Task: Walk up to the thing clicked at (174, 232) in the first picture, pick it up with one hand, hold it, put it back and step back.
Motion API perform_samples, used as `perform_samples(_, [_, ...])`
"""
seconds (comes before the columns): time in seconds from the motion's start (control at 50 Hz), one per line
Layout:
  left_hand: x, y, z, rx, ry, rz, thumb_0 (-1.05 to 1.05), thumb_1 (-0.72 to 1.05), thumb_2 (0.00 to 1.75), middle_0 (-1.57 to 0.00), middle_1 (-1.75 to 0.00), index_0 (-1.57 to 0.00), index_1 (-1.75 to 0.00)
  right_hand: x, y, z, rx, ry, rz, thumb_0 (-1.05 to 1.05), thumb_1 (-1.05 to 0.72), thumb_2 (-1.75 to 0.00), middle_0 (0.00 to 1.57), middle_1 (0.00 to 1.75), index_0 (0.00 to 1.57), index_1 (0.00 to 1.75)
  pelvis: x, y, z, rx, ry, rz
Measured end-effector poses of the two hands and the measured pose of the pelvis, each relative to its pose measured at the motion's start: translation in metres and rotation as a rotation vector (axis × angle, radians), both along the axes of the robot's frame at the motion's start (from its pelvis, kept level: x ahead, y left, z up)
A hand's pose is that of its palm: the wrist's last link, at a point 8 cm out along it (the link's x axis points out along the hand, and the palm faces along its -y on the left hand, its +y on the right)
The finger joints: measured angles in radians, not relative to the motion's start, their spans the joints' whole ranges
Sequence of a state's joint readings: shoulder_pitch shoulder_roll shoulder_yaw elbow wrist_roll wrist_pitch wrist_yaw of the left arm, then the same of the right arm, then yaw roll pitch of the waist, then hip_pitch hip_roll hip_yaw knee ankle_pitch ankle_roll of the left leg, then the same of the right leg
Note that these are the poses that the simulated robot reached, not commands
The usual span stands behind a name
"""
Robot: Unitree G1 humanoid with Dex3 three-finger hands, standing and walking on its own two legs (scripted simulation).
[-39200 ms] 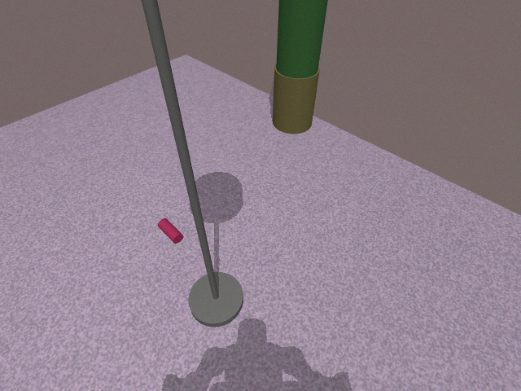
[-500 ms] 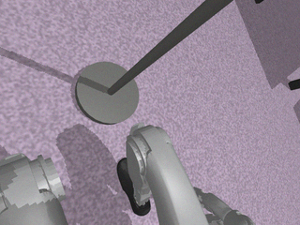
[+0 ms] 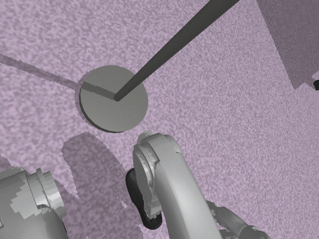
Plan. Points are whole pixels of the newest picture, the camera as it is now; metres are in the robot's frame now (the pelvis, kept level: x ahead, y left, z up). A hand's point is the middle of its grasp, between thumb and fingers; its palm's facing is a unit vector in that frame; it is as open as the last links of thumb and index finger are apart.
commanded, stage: close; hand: left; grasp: from above
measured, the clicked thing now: out of the picture +0.42 +0.36 -0.27
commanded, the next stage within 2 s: settle in 0.02 s
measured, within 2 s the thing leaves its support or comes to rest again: leaves its support in 0.44 s
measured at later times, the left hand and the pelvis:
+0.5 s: hand out of the picture +0.40 +0.35 -0.24, palm faces -0.40 -0.16 -0.90, open 8.2 cm; pelvis +0.00 +0.00 +0.00, yaw +1 degrees
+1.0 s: hand out of the picture +0.39 +0.35 -0.15, palm faces -0.46 -0.13 -0.88, open 8.2 cm; pelvis +0.00 -0.01 +0.02, yaw +5 degrees
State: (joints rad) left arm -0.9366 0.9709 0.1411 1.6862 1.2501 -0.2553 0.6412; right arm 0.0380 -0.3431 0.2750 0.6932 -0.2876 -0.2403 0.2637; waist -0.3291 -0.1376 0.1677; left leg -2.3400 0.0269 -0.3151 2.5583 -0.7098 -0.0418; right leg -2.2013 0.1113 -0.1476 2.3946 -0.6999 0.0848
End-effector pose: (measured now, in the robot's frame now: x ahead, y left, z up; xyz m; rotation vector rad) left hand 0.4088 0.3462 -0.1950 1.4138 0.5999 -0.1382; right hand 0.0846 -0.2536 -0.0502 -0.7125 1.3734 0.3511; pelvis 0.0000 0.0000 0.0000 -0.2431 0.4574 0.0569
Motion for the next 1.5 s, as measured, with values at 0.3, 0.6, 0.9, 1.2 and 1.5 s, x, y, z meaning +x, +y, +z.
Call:
perform_samples(0.3, [-0.004, 0.001, 0.001, -0.007, -0.005, -0.014, 0.02, 0.31, 0.23, -0.80, -0.41, -0.84, -0.34, 0.004, -0.005, -0.002, -0.032, 0.008, 0.009, 0.00, -0.90, -0.89, 0.20, 0.30, 0.20, 0.29, 0.000, -0.002, -0.001, 0.004, 0.000, 0.001])
perform_samples(0.6, [-0.006, 0.016, 0.040, 0.031, -0.079, -0.030, 0.01, 0.26, 0.24, -0.88, -0.36, -0.91, -0.30, 0.030, 0.000, -0.007, 0.012, -0.070, -0.042, 0.00, -0.91, -0.90, 0.20, 0.30, 0.20, 0.29, 0.003, 0.000, 0.003, 0.006, 0.040, 0.021])
perform_samples(0.9, [-0.010, 0.013, 0.095, 0.041, 0.031, -0.030, 0.01, 0.26, 0.22, -0.88, -0.35, -0.91, -0.30, 0.038, 0.003, -0.012, 0.079, -0.132, -0.148, 0.00, -0.91, -0.90, 0.20, 0.30, 0.20, 0.29, -0.002, -0.003, 0.022, 0.042, 0.087, 0.050])
perform_samples(1.2, [-0.009, 0.016, 0.127, 0.054, -0.030, -0.053, 0.01, 0.25, 0.24, -0.88, -0.36, -0.91, -0.31, 0.012, -0.013, -0.004, -0.014, -0.096, -0.250, 0.00, -0.92, -0.90, 0.20, 0.30, 0.20, 0.29, -0.006, -0.006, 0.030, 0.058, 0.099, 0.065])
perform_samples(1.5, [-0.045, 0.017, 0.184, 0.029, 0.056, -0.023, 0.01, 0.24, 0.24, -0.90, -0.35, -0.92, -0.30, 0.023, -0.006, 0.023, 0.023, -0.130, -0.323, 0.01, -0.92, -0.90, 0.21, 0.30, 0.20, 0.29, -0.008, -0.006, 0.073, 0.078, 0.133, 0.095])
